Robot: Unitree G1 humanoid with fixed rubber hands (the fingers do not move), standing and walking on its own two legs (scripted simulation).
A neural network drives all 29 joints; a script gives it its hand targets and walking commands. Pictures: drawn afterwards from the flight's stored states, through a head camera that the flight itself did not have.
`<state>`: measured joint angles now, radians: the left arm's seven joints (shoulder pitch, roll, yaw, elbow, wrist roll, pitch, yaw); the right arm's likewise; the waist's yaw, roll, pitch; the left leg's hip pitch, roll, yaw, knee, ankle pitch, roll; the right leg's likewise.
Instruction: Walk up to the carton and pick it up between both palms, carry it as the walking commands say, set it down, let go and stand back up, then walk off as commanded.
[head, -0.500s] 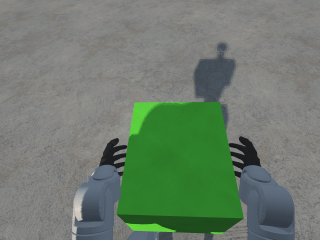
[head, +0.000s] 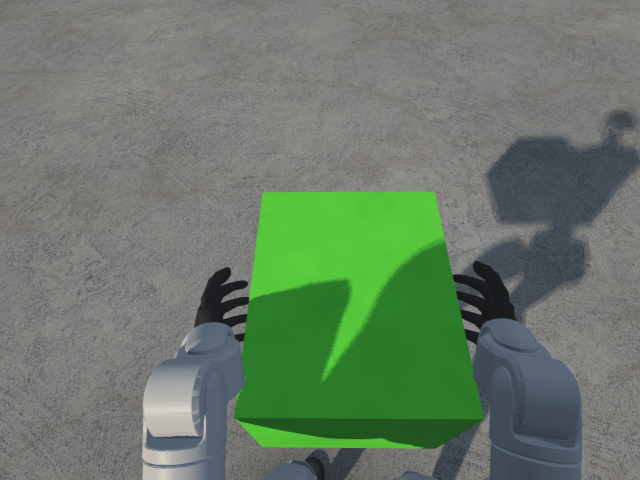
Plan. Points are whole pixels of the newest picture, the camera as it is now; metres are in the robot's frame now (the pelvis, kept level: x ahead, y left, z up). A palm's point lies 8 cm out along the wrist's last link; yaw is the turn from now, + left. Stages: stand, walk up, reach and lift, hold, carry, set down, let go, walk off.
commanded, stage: carry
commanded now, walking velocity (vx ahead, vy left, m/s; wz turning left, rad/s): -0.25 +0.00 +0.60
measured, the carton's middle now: (348, 319) +0.32 +0.02 -0.01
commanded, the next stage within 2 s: none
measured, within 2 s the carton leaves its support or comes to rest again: neither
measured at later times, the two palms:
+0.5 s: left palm out of the picture +0.06 +0.28 +0.08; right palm (388, 470) +0.14 -0.02 +0.08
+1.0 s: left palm out of the picture -0.19 +0.30 +0.10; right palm out of the picture -0.02 +0.05 +0.09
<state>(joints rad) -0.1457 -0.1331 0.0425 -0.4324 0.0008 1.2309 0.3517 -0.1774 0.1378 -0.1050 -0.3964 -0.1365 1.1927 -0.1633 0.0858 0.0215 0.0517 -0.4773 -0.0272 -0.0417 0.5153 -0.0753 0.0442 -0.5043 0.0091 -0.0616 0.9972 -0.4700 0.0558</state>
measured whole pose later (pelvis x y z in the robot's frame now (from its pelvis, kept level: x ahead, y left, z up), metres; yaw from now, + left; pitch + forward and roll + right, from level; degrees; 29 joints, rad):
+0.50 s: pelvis -0.16 +0.06 -0.02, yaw +19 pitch +3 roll +2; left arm -0.16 -0.14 0.07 -0.43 0.10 1.21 0.21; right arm -0.20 0.14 -0.08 -0.46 -0.12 1.24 -0.22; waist -0.07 0.00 -0.01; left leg -0.36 0.06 0.07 0.66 -0.32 -0.05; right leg -0.48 -0.27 -0.21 0.74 -0.27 0.07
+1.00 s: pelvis -0.33 +0.03 +0.01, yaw +35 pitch +2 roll +3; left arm -0.16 -0.14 0.06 -0.36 0.06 1.20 0.23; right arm -0.16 0.13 -0.09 -0.43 -0.13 1.22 -0.21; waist 0.00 0.02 0.00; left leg -0.66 -0.07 0.00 0.99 -0.36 -0.05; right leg -0.33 -0.06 -0.10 0.54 -0.24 -0.04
